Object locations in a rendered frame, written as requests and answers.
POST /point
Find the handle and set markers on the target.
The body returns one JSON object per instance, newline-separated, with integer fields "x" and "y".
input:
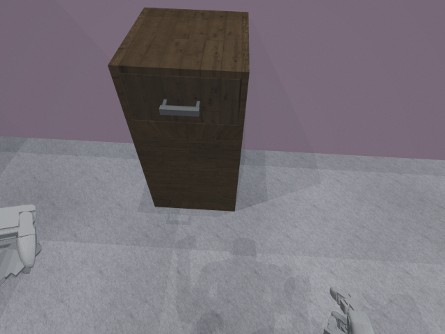
{"x": 179, "y": 110}

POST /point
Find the right robot hand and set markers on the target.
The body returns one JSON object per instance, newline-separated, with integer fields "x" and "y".
{"x": 357, "y": 321}

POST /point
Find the left robot hand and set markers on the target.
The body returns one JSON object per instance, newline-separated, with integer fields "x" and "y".
{"x": 18, "y": 234}

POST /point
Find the cabinet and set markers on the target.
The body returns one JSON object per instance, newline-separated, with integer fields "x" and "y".
{"x": 188, "y": 165}

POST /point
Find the drawer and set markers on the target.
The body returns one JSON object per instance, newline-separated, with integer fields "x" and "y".
{"x": 218, "y": 97}

